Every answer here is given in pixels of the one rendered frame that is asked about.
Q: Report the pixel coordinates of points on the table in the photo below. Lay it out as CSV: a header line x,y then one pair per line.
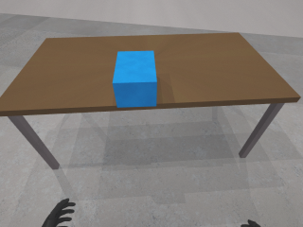
x,y
73,75

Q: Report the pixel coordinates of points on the carton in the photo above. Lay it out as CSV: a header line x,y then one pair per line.
x,y
135,81

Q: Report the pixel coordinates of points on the left robot hand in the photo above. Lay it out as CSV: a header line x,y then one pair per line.
x,y
54,219

